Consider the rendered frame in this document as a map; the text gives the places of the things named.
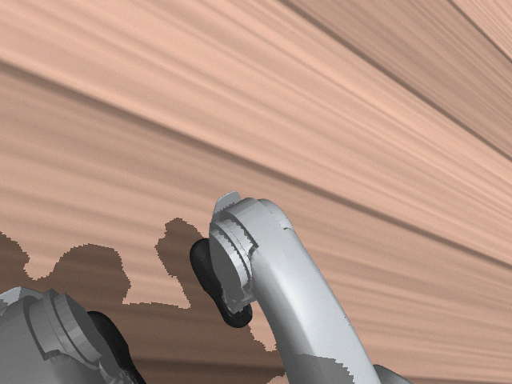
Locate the right robot foot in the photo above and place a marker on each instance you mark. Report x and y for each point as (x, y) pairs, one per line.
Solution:
(201, 263)

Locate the left robot foot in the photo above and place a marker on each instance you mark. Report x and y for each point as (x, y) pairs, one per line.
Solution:
(117, 345)

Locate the right robot hand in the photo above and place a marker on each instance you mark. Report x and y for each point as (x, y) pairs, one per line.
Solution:
(387, 376)

